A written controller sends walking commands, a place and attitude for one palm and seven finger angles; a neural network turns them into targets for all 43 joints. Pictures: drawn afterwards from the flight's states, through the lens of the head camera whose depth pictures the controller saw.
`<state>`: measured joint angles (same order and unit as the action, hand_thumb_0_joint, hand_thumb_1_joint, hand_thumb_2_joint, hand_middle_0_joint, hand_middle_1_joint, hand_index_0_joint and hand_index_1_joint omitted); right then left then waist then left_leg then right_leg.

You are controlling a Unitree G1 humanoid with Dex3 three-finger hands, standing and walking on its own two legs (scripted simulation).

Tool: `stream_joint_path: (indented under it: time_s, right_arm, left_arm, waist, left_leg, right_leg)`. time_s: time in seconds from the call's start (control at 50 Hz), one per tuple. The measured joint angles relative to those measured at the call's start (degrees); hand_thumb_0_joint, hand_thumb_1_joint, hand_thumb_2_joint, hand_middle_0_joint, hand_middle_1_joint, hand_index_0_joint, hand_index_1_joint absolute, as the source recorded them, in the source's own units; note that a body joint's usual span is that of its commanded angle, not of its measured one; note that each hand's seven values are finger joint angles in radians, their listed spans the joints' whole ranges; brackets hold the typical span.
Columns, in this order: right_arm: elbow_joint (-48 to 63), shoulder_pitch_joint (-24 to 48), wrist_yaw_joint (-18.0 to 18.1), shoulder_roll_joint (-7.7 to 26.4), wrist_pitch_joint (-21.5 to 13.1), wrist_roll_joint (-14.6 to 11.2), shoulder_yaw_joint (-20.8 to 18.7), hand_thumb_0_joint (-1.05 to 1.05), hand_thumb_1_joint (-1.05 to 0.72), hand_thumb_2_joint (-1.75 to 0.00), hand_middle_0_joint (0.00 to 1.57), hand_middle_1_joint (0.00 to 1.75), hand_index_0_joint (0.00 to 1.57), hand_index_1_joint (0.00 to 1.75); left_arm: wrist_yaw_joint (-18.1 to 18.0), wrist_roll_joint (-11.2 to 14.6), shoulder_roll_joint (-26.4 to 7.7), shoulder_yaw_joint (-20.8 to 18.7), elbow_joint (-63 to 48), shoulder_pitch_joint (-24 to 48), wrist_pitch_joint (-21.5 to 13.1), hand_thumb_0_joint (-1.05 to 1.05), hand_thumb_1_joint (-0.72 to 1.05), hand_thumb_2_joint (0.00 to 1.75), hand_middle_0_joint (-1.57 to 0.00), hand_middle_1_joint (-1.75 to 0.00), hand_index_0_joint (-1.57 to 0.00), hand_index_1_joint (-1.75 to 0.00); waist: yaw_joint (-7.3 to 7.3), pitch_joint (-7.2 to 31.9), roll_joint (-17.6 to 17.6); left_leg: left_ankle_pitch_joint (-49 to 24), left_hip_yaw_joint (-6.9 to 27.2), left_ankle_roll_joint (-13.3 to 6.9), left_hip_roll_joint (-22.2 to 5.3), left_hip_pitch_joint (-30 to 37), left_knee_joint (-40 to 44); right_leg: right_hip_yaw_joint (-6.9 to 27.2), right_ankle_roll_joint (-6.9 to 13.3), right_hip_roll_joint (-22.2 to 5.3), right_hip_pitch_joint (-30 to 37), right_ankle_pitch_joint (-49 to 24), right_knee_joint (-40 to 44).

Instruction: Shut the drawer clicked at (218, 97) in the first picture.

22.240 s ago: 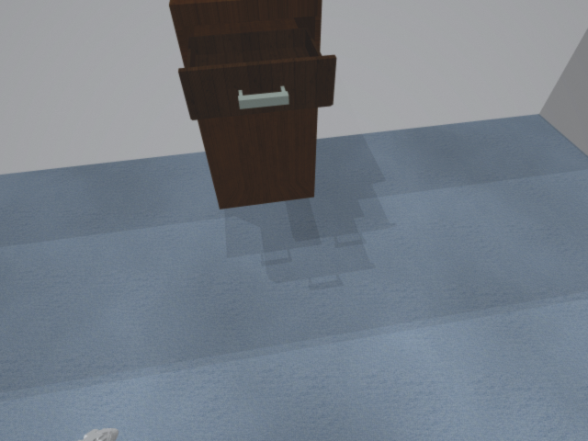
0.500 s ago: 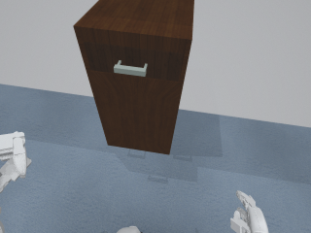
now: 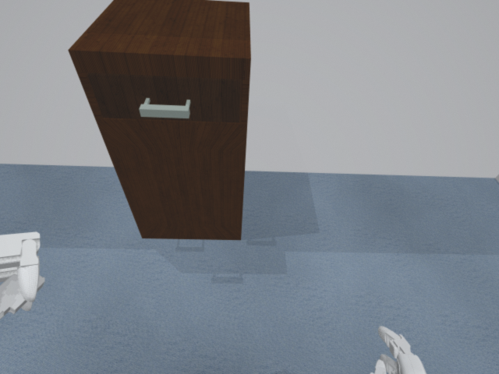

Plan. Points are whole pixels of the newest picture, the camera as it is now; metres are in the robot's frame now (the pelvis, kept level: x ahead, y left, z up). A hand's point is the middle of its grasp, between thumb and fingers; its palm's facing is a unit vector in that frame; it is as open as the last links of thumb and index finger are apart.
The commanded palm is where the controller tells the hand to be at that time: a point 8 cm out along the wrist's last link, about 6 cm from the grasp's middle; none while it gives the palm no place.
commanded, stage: stop stepping back and stand still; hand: left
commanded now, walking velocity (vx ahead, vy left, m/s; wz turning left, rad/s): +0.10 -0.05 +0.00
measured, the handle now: (166, 106) +0.80 +0.23 -0.02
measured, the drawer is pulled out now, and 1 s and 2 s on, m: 0.00 0.00 0.00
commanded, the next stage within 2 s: let the arm hang, fingers relaxed in 0.42 s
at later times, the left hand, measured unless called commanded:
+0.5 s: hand out of the picture +0.15 +0.25 +0.18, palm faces +0.39 -0.82 -0.42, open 3.3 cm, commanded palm none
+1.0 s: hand out of the picture -0.12 +0.23 -0.17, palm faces +0.10 -0.97 -0.23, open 4.3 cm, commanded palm none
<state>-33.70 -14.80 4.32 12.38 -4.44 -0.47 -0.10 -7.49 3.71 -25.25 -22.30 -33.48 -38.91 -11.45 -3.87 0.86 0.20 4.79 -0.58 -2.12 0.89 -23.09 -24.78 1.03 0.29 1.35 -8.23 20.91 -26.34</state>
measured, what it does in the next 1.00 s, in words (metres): steps on the spot: left foot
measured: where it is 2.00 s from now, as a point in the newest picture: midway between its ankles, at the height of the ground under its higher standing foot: outside the picture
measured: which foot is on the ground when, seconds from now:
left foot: down 0.00-0.38, up 0.40-0.52, down 0.54-1.00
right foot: down 0.00-1.00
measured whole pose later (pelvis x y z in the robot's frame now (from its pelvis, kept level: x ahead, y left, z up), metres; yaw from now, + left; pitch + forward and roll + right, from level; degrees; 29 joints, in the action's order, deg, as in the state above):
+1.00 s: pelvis -0.05 +0.04 +0.00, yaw +4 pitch -1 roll -1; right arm -59.4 -17.4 1.2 9.3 2.5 1.0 -0.5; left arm -1.1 -0.7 -12.7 -0.9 62.5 -21.5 2.3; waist 1.2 -3.8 0.1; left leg 8.4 2.2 -1.6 1.7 -17.3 -26.5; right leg -2.0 0.3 0.1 -10.0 14.7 -25.5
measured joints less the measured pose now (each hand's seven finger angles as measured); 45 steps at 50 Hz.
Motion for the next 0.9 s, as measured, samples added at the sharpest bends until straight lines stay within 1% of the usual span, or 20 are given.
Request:
stream_joint_path:
  time_s: [0.04,0.08,0.12,0.18,0.24,0.3,0.34,0.38,0.42,0.46,0.48,0.52,0.54,0.56,0.62,0.66,0.7,0.76,0.78,0.9]
  right_arm:
    - [0.07,-0.60,-0.08,0.35,-0.26,0.12,-0.28,0.02,-0.91,-0.89,0.20,0.30,0.20,0.29]
    - [-0.60,-0.79,-0.16,0.79,-0.31,0.29,-0.53,0.02,-0.91,-0.90,0.20,0.30,0.20,0.29]
    - [-1.83,-0.90,-0.03,1.39,-0.08,0.37,-0.87,0.02,-0.91,-0.90,0.20,0.30,0.20,0.29]
    - [-3.67,-1.01,0.52,1.97,0.18,0.35,-1.23,0.02,-0.91,-0.89,0.20,0.30,0.20,0.29]
    - [-4.52,-0.23,1.15,1.57,0.10,0.42,-0.90,0.02,-0.91,-0.89,0.20,0.30,0.20,0.29]
    - [-3.94,1.42,1.03,-0.86,-0.58,0.69,0.09,0.02,-0.91,-0.90,0.20,0.30,0.20,0.29]
    - [-2.55,2.06,0.16,-2.64,-1.08,1.00,1.01,0.02,-0.91,-0.89,0.20,0.30,0.20,0.29]
    - [-0.70,2.30,-0.87,-3.59,-1.06,1.08,1.70,0.02,-0.91,-0.89,0.20,0.30,0.20,0.29]
    - [-0.35,2.26,-1.77,-3.80,-0.23,1.08,1.92,0.02,-0.91,-0.89,0.20,0.30,0.20,0.29]
    - [-1.32,1.70,-2.05,-3.68,0.43,0.92,2.00,0.02,-0.90,-0.89,0.20,0.30,0.20,0.30]
    - [-1.78,1.29,-1.88,-3.54,0.55,0.81,2.02,0.02,-0.90,-0.89,0.20,0.30,0.20,0.30]
    - [-2.29,0.50,-1.28,-2.57,0.14,0.59,1.96,0.02,-0.90,-0.89,0.21,0.30,0.20,0.30]
    - [-3.25,0.32,-2.27,-1.20,-1.33,0.73,1.25,0.02,-0.90,-0.89,0.21,0.30,0.20,0.30]
    - [-4.54,0.75,-3.33,0.46,-1.79,0.82,0.34,0.02,-0.90,-0.89,0.21,0.30,0.20,0.30]
    - [-9.14,3.93,-4.24,3.30,1.16,1.45,-0.92,0.01,-0.90,-0.89,0.20,0.30,0.20,0.30]
    - [-11.36,5.29,-4.15,3.70,2.84,1.72,-0.86,0.01,-0.91,-0.89,0.20,0.30,0.20,0.30]
    - [-13.05,5.58,-4.07,2.71,3.99,1.85,-0.64,0.01,-0.91,-0.89,0.20,0.30,0.20,0.29]
    - [-15.41,4.70,-3.93,0.46,5.05,2.02,-0.23,0.01,-0.91,-0.89,0.20,0.30,0.20,0.29]
    - [-16.31,4.07,-3.83,-0.27,5.23,2.02,-0.06,0.01,-0.91,-0.89,0.20,0.30,0.20,0.29]
    - [-22.26,-0.27,-3.36,-2.50,6.59,1.89,0.17,0.01,-0.91,-0.89,0.20,0.30,0.20,0.29]
  left_arm:
    - [-0.16,-0.01,0.13,-0.05,-0.77,-1.31,-0.29,0.02,0.89,0.90,-1.40,-1.60,-1.40,-1.60]
    - [-0.41,0.06,0.54,0.13,-1.40,-2.30,-0.83,0.02,0.89,0.90,-1.40,-1.60,-1.40,-1.60]
    - [-0.82,-0.17,1.81,0.96,-1.19,-2.14,-0.94,0.02,0.89,0.90,-1.40,-1.60,-1.41,-1.60]
    - [-1.38,-0.82,4.26,2.60,0.70,1.03,-0.20,0.01,0.89,0.90,-1.41,-1.60,-1.41,-1.60]
    - [-1.67,-1.15,5.98,3.20,3.20,5.85,0.93,0.01,0.89,0.90,-1.41,-1.60,-1.41,-1.60]
    - [-1.70,-1.38,5.63,2.29,4.88,9.35,2.10,0.02,0.89,0.90,-1.41,-1.60,-1.41,-1.60]
    - [-1.47,-1.29,4.39,1.52,4.04,9.12,2.08,0.02,0.89,0.90,-1.41,-1.60,-1.41,-1.60]
    - [-0.97,-1.44,3.32,1.25,1.83,6.98,1.32,0.02,0.89,0.90,-1.40,-1.60,-1.41,-1.60]
    - [-0.41,-1.31,2.88,1.67,-0.99,3.95,0.55,0.02,0.89,0.90,-1.40,-1.60,-1.41,-1.60]
    - [-0.24,-1.11,3.30,2.22,-2.12,1.72,-0.44,0.02,0.89,0.90,-1.40,-1.60,-1.41,-1.60]
    - [-0.38,-1.10,3.56,2.40,-1.96,1.25,-0.70,0.02,0.89,0.90,-1.40,-1.60,-1.41,-1.60]
    - [-0.92,-1.43,4.14,2.63,-0.57,1.48,-0.92,0.01,0.89,0.90,-1.41,-1.60,-1.41,-1.60]
    - [-0.07,-2.56,4.34,3.64,2.89,3.21,-1.42,0.01,0.89,0.90,-1.41,-1.60,-1.41,-1.60]
    - [1.39,-3.43,4.64,5.63,8.68,6.38,-0.37,0.01,0.89,0.90,-1.40,-1.60,-1.41,-1.60]
    - [4.31,-4.93,7.51,11.77,32.53,16.76,7.56,0.00,0.90,0.90,-1.38,-1.57,-1.38,-1.58]
    - [5.30,-5.36,10.35,14.83,48.91,21.30,11.99,0.00,0.90,0.90,-1.34,-1.54,-1.34,-1.55]
    - [5.98,-5.49,12.38,17.63,61.79,22.99,14.49,0.01,0.91,0.90,-1.29,-1.49,-1.29,-1.50]
    - [6.26,-5.34,14.91,21.00,75.28,22.66,15.67,0.01,0.91,0.90,-1.19,-1.40,-1.20,-1.40]
    - [4.84,-6.08,14.80,20.78,78.50,22.57,15.58,0.01,0.91,0.90,-1.16,-1.40,-1.16,-1.37]
    - [6.11,-4.48,12.29,20.55,90.30,20.51,14.50,0.02,0.91,0.89,-0.95,-1.19,-0.95,-1.15]
  waist:
    - [0.23,0.02,-0.55]
    - [1.26,-0.07,-1.00]
    - [2.48,0.14,-1.75]
    - [3.61,0.24,-2.38]
    - [3.81,-0.15,-1.93]
    - [3.24,-0.78,-0.57]
    - [2.63,-0.92,0.03]
    - [1.96,-0.93,-0.12]
    - [2.68,-0.50,-0.06]
    - [3.81,0.56,0.55]
    - [4.24,1.04,0.91]
    - [4.60,1.52,0.69]
    - [4.81,2.13,-0.73]
    - [4.83,2.46,-2.24]
    - [4.94,1.71,-3.22]
    - [4.33,0.66,-3.65]
    - [3.60,-0.44,-2.56]
    - [2.77,-2.14,0.38]
    - [2.79,-2.63,1.13]
    - [4.54,-4.29,1.75]
  left_leg:
    - [1.12,0.65,0.45,-0.05,-0.38,-0.14]
    - [3.96,0.83,1.02,-0.36,-1.34,-2.92]
    - [7.24,1.21,1.37,-0.69,-2.29,-6.77]
    - [7.75,1.40,0.89,-0.80,-2.45,-10.73]
    - [4.67,0.99,-0.62,-0.20,-1.96,-12.06]
    - [0.97,0.36,-0.72,0.79,-0.64,-8.01]
    - [0.26,0.17,-0.27,1.20,-0.09,-4.51]
    - [5.09,0.06,0.77,1.47,-1.56,-5.05]
    - [9.79,0.33,2.08,1.79,-4.96,-14.83]
    - [11.41,0.02,2.44,1.42,-5.54,-21.56]
    - [11.80,-0.32,2.29,0.90,-4.16,-20.63]
    - [10.55,-0.50,1.54,-0.63,0.88,-12.69]
    - [5.43,0.75,0.88,-1.48,2.21,-10.31]
    - [6.16,1.69,1.16,-1.29,2.10,-9.58]
    - [10.86,1.39,0.61,1.28,-0.21,-13.07]
    - [10.93,1.43,0.69,1.58,-0.10,-13.71]
    - [10.45,1.37,0.64,1.49,1.14,-12.82]
    - [9.41,1.37,0.61,1.14,3.25,-10.66]
    - [8.98,1.63,0.67,0.86,3.66,-9.94]
    - [5.51,2.94,0.78,0.32,4.88,-4.72]
  right_leg:
    - [-0.86,0.26,0.05,0.32,-1.51,1.33]
    - [-1.26,0.22,0.20,0.38,-3.45,1.22]
    - [-1.23,-0.09,0.70,0.37,-2.71,-0.40]
    - [-1.48,-0.61,0.90,0.66,-0.15,-4.16]
    - [-1.46,-0.35,0.34,-0.05,3.77,-9.24]
    - [-0.53,0.72,1.20,-2.56,7.71,-14.19]
    - [-1.63,1.43,2.16,-2.69,8.05,-11.89]
    - [-1.96,2.70,2.54,-2.07,3.25,-6.30]
    - [-1.77,3.28,2.04,-2.38,-2.82,-4.01]
    - [-0.83,2.86,1.43,-2.25,-3.77,-2.43]
    - [-0.45,2.46,1.04,-2.11,-3.78,-1.73]
    - [-0.48,1.63,0.63,-2.08,-3.43,-1.44]
    - [-1.36,1.14,0.83,-3.75,-2.92,-3.46]
    - [-2.18,0.57,0.60,-5.83,-1.81,-6.56]
    - [-1.88,-0.22,-1.88,-8.77,1.20,-12.16]
    - [-1.94,-0.49,-2.21,-8.60,1.50,-12.96]
    - [-1.86,-0.49,-2.12,-7.47,1.59,-12.21]
    - [-1.79,-0.25,-1.76,-5.38,0.30,-9.82]
    - [-2.02,-0.22,-1.46,-4.72,-0.40,-8.62]
    - [-3.20,0.21,-0.74,-2.34,-4.81,-1.30]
